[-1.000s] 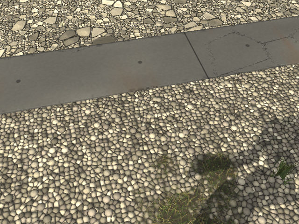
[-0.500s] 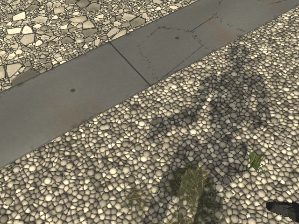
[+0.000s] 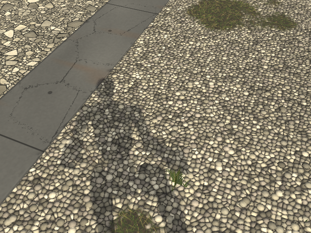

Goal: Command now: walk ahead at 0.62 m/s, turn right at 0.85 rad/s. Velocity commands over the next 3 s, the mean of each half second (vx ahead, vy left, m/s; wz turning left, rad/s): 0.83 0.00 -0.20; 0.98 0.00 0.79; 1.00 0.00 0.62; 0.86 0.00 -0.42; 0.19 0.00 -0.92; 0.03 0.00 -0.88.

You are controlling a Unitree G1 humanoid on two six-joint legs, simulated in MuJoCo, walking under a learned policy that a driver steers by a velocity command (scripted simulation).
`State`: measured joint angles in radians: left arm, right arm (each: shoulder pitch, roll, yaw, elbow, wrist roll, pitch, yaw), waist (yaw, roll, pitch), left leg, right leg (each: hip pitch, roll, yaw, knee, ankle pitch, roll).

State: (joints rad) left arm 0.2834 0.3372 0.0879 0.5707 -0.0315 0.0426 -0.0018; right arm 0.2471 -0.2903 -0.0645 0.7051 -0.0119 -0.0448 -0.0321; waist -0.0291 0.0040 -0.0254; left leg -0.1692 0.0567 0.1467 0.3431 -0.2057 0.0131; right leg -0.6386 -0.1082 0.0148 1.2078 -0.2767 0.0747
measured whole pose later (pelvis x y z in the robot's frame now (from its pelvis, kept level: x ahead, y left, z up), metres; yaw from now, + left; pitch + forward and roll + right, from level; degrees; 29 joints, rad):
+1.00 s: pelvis +0.64 -0.20 -0.01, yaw +21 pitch +2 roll +0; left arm 0.00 0.22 -0.01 0.50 0.00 -0.14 0.02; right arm 0.44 -0.22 -0.05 0.76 0.05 -0.06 -0.01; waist -0.11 -0.01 0.01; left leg -0.11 -0.18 -0.22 0.47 -0.35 0.13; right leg -0.68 -0.07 0.21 0.70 -0.03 0.08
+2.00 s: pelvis +1.37 +0.24 -0.05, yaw +26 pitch -2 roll +3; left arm 0.13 0.29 0.05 0.68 -0.02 -0.05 -0.07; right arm 0.37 -0.25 -0.05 0.83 0.01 -0.07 -0.04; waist -0.03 -0.05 0.06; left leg 0.16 -0.02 0.28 0.59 -0.43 -0.02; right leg -0.60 0.02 -0.10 0.64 0.13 -0.10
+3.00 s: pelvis +1.53 +0.38 -0.02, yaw -30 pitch +2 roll +2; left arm 0.19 0.30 0.07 0.58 0.02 0.05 0.00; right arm 0.13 -0.33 -0.10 0.73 0.00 0.02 -0.01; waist -0.02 0.03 0.06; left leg -0.48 0.08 0.08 0.95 -0.49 -0.06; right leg -0.34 -0.02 0.00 0.61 -0.31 -0.03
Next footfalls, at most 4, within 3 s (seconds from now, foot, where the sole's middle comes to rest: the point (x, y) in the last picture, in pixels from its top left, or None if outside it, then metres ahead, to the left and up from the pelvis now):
0.26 right None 0.14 -0.22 -0.78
0.70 left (193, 220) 0.58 -0.15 -0.78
1.10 right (210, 146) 0.98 -0.29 -0.78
1.56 left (119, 123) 1.15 0.21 -0.78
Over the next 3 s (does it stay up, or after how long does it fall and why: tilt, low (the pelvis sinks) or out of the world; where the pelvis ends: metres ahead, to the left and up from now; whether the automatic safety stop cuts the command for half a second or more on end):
stays up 1.53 0.38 -0.02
